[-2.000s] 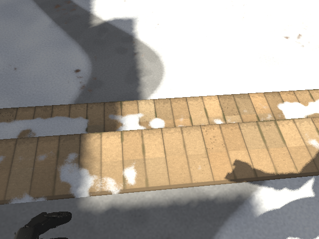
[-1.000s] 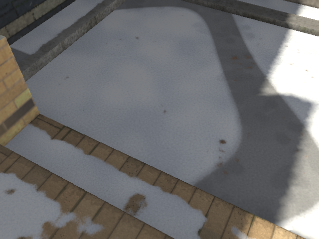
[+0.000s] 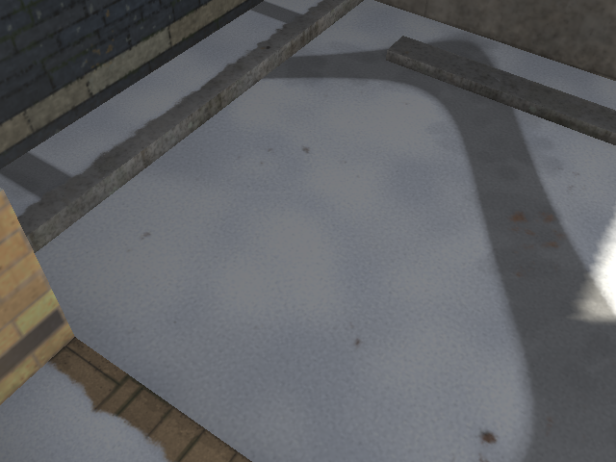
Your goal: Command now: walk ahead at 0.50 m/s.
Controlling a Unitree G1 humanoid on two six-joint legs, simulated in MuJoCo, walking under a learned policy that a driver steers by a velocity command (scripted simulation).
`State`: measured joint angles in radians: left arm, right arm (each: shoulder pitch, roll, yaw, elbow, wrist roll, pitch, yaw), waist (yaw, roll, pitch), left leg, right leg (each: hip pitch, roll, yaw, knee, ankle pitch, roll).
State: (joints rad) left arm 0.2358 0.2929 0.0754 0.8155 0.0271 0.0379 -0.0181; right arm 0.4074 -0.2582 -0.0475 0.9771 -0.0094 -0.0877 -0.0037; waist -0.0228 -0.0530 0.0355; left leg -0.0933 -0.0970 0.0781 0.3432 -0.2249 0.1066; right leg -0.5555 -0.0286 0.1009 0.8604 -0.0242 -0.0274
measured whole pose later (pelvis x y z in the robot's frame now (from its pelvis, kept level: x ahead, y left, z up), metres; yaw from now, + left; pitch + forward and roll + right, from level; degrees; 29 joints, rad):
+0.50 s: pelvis +0.27 -0.02 -0.17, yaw +1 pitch -1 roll -1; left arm 0.34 0.19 0.04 0.96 0.02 -0.04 -0.01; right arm 0.35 -0.22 -0.04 0.99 -0.03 -0.01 -0.04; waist -0.03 0.02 0.03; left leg -0.67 -0.03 -0.03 1.81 -0.50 0.08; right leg -0.26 0.09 -0.04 0.57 -0.29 -0.10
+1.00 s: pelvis +0.53 +0.06 -0.17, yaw +0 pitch +1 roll +2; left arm 0.25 0.25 0.03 0.86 0.12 -0.09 -0.05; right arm 0.36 -0.15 0.03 0.98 -0.10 -0.12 -0.01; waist -0.04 -0.08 0.00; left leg -0.24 -0.05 0.08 0.60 -0.38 0.06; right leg -0.54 -0.03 0.10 0.89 0.02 -0.13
